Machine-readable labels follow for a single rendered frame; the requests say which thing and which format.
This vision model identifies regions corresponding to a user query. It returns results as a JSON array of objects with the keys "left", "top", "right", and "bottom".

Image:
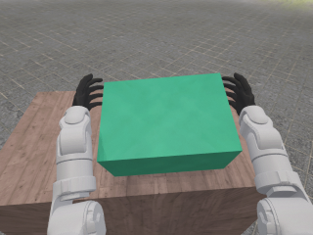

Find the robot left upper arm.
[{"left": 48, "top": 200, "right": 107, "bottom": 235}]

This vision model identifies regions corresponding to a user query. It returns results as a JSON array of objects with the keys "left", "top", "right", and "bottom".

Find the pedestal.
[{"left": 0, "top": 87, "right": 267, "bottom": 235}]

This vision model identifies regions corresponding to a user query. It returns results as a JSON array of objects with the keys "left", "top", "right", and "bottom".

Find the right robot forearm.
[{"left": 239, "top": 105, "right": 313, "bottom": 209}]

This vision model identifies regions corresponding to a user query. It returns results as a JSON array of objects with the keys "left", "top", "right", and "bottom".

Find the robot right upper arm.
[{"left": 256, "top": 197, "right": 313, "bottom": 235}]

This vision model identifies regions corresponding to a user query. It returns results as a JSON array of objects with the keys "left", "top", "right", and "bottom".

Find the right robot hand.
[{"left": 221, "top": 72, "right": 256, "bottom": 116}]

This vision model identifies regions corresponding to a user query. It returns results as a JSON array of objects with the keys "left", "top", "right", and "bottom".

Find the carton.
[{"left": 97, "top": 72, "right": 243, "bottom": 177}]

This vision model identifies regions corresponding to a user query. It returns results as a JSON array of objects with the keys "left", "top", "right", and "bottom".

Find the left robot hand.
[{"left": 72, "top": 73, "right": 104, "bottom": 112}]

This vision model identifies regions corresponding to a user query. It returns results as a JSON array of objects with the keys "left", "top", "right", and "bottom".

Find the left robot forearm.
[{"left": 47, "top": 106, "right": 97, "bottom": 235}]

